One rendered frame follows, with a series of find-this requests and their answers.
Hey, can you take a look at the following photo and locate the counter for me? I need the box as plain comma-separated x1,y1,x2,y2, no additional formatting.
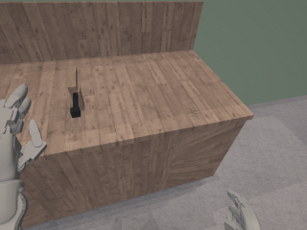
0,1,254,229

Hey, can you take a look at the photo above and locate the left robot forearm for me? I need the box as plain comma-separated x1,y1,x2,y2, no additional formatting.
0,179,29,230

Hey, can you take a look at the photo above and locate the robot right hand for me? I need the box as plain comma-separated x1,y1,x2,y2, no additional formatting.
224,189,262,230

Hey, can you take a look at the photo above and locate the tap lever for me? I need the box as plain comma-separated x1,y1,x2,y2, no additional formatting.
70,92,81,118

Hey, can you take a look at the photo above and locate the robot left hand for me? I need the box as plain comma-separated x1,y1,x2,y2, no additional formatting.
0,83,47,182

